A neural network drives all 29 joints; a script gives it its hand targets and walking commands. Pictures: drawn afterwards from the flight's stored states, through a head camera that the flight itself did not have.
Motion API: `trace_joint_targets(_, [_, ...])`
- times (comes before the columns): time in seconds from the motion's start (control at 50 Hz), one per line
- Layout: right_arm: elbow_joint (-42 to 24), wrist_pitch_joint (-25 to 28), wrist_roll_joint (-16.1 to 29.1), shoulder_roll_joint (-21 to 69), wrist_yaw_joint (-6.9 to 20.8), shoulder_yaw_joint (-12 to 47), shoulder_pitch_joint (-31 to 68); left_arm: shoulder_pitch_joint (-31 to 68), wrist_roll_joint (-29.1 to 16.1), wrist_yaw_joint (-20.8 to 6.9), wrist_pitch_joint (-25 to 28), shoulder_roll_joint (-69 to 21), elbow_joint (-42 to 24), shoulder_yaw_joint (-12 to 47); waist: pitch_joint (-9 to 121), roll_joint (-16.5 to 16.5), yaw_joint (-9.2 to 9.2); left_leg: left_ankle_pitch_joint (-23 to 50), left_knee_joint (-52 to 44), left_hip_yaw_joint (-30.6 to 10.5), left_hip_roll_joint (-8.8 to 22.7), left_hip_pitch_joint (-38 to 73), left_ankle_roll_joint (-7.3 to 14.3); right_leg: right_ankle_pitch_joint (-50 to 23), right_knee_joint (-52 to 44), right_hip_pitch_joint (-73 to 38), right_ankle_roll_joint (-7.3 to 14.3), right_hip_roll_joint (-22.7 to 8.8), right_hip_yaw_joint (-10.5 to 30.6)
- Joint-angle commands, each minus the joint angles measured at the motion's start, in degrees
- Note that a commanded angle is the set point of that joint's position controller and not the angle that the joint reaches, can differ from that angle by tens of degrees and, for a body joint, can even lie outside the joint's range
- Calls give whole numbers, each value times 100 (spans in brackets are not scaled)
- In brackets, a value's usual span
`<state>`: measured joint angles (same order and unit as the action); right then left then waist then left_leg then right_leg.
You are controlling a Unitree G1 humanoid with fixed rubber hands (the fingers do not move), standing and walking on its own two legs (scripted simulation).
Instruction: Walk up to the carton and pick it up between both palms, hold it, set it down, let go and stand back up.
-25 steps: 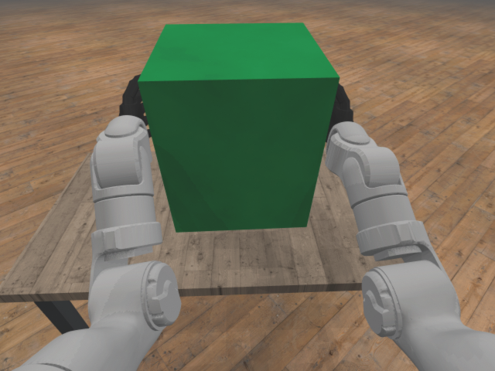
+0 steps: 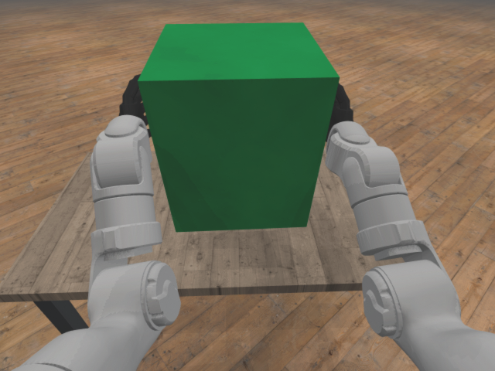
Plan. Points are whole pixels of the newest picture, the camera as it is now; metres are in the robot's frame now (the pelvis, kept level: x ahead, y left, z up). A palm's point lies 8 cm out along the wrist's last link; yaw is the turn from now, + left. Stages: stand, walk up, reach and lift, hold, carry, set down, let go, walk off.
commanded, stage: hold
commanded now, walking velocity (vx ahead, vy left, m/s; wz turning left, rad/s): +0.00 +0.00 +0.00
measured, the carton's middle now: (238, 129) +0.39 +0.01 +0.24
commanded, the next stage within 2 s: none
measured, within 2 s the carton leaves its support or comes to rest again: neither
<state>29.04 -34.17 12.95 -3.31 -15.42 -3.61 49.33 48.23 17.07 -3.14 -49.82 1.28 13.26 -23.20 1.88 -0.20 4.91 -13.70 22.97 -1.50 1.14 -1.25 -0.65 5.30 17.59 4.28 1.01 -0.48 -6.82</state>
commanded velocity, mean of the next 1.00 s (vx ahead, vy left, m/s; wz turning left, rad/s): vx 0.00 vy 0.00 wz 0.00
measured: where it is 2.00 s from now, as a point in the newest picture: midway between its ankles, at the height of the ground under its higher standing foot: outside the picture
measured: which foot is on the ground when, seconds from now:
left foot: down 0.00-1.00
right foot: down 0.00-1.00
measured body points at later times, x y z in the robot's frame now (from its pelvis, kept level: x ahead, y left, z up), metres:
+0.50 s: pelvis +0.00 +0.00 +0.00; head -0.06 +0.01 +0.45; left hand +0.39 +0.16 +0.26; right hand +0.38 -0.14 +0.24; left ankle +0.00 +0.12 -0.74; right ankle +0.06 -0.11 -0.74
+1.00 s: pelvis +0.00 +0.00 +0.00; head -0.07 +0.01 +0.44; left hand +0.39 +0.16 +0.26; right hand +0.38 -0.14 +0.24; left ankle +0.00 +0.12 -0.74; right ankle +0.06 -0.11 -0.74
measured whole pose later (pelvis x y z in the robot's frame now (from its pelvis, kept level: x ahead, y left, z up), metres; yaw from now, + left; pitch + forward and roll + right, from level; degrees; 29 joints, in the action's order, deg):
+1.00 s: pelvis +0.00 +0.00 +0.00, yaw +1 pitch -8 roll -1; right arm 31.5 -33.3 12.9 -3.4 -14.9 -4.4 50.0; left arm 49.0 16.8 -2.5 -49.0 1.7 16.0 -22.6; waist 1.4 -0.2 5.0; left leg -13.6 23.2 -2.2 0.9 -1.7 -0.7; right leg 5.3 17.7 4.3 1.0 -0.7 -7.4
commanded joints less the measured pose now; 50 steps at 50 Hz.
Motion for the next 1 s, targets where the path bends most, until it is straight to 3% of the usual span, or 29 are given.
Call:
trace_joint_targets(0.0, [-2008,418,911,3643,741,2043,5499,4372,-1088,-868,374,-3066,-576,2771,2492,254,33,1052,-645,186,-448,-1386,-78,-864,212,-2587,-253,411,382])
trace_joint_targets(0.08, [-2009,415,908,3632,741,2038,5493,4369,-1085,-875,369,-3071,-580,2775,2481,265,39,1055,-650,185,-444,-1392,-84,-854,213,-2588,-249,414,380])
trace_joint_targets(0.12, [-1422,381,792,3381,803,1695,5333,4242,-895,-903,285,-2974,-68,2540,1854,355,-4,546,-832,53,-324,-1619,-54,-303,154,-2435,-232,354,375])
trace_joint_targets(0.16, [-1472,450,740,3394,865,1639,5404,4329,-968,-896,322,-3062,-139,2598,2084,401,1,377,-898,42,-284,-1762,-32,-275,219,-2533,-218,357,375])
trace_joint_targets(0.22, [-1937,554,881,3547,858,1859,5576,4550,-1245,-817,448,-3211,-606,2912,2795,366,78,1253,-610,9,-354,-1345,-114,-990,325,-2652,-234,402,354])
trace_joint_targets(0.28, [-2194,540,1004,3588,756,2080,5549,4343,-1245,-802,462,-3114,-646,2893,2967,132,87,1762,-390,36,-454,-1055,-116,-1434,293,-2658,-302,404,384])
trace_joint_targets(0.36, [-1945,486,935,3479,720,2006,5434,4172,-1095,-852,376,-3032,-448,2727,2472,173,21,1208,-573,79,-425,-1308,-71,-919,207,-2593,-284,364,404])
trace_joint_targets(0.44, [-2042,527,923,3486,759,1952,5508,4359,-1193,-823,380,-3129,-637,2899,2641,338,55,1251,-554,55,-397,-1279,-119,-881,240,-2581,-253,370,373])
trace_joint_targets(0.52, [-2113,527,958,3534,763,2040,5478,4358,-1229,-785,416,-3123,-730,2952,2762,283,52,1421,-499,55,-414,-1169,-112,-1076,264,-2591,-273,376,391])
trace_joint_targets(0.6, [-1810,489,830,3453,784,1868,5464,4285,-1109,-828,360,-3079,-354,2778,2373,270,43,899,-672,64,-380,-1416,-63,-647,203,-2510,-261,352,387])
trace_joint_targets(0.74, [-1922,520,909,3534,796,1935,5576,4378,-1184,-794,410,-3101,-458,2830,2622,230,30,1233,-575,78,-413,-1256,-65,-941,231,-2552,-278,370,400])
trace_joint_targets(0.84, [-1596,510,785,3460,831,1747,5571,4358,-1063,-839,394,-3084,-120,2637,2296,260,22,767,-729,71,-367,-1491,-20,-533,172,-2476,-254,338,403])
trace_joint_targets(0.92, [-1752,536,871,3504,810,1836,5538,4452,-1156,-812,452,-3129,-401,2754,2616,288,76,1231,-586,54,-396,-1293,-96,-932,248,-2573,-269,382,375])
trace_joint_targets(0.98, [-1667,509,847,3495,803,1832,5525,4424,-1095,-824,443,-3056,-275,2668,2481,241,56,1073,-622,62,-416,-1332,-73,-787,215,-2508,-277,367,391])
